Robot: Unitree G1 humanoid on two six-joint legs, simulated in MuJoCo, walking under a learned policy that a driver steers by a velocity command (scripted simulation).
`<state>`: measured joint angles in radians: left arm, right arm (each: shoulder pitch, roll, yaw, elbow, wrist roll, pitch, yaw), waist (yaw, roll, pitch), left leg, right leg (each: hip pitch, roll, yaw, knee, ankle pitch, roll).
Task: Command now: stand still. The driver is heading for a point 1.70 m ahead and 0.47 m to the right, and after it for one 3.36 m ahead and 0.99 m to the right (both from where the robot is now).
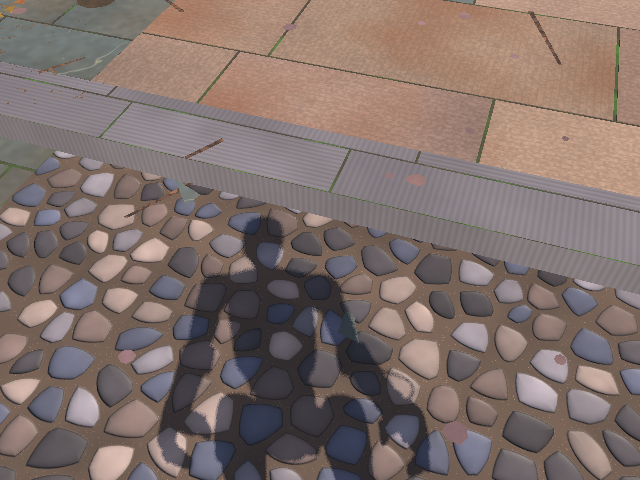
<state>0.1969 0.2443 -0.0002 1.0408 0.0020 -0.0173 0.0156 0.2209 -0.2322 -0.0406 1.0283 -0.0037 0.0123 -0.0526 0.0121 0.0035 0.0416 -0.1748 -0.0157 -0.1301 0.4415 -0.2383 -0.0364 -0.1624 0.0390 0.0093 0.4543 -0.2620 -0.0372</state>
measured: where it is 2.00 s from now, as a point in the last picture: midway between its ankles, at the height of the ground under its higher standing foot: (325, 391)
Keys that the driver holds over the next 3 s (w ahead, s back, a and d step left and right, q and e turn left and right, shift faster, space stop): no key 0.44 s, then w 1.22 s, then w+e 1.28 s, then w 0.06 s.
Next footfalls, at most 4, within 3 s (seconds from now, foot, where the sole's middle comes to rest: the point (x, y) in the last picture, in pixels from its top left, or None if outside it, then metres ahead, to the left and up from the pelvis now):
0.76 left None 0.11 0.15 -0.78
1.24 right None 0.48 -0.06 -0.78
1.76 left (276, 375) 0.75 0.15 -0.78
2.28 right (371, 299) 0.97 -0.08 -0.78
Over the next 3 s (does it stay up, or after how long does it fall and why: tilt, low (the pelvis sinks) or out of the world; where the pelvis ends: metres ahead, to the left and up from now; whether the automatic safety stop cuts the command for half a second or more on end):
stays up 1.23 -0.12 0.04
